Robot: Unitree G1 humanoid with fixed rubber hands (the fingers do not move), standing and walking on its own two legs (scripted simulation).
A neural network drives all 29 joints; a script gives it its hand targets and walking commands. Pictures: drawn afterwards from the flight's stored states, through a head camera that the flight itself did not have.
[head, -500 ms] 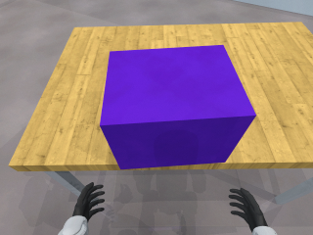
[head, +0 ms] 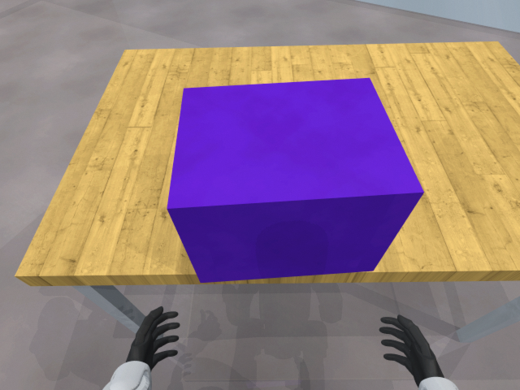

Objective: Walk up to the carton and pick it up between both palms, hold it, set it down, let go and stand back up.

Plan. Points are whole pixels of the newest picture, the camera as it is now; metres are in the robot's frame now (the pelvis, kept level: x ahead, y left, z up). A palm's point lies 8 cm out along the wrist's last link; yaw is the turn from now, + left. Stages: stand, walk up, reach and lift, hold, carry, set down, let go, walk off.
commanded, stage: let go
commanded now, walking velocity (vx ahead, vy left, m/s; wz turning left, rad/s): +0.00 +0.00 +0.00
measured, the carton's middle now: (282, 183) +0.42 +0.01 +0.05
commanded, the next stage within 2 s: stand in 0.26 s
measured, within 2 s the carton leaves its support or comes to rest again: neither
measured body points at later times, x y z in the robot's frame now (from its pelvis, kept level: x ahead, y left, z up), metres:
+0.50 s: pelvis +0.00 +0.01 +0.00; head +0.03 +0.02 +0.45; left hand +0.13 +0.26 -0.11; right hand +0.17 -0.26 -0.09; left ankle -0.01 +0.14 -0.74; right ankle +0.00 -0.11 -0.74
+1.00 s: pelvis +0.00 +0.01 +0.00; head +0.01 +0.02 +0.45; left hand +0.09 +0.28 -0.13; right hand +0.15 -0.26 -0.09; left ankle -0.01 +0.14 -0.74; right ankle +0.00 -0.11 -0.74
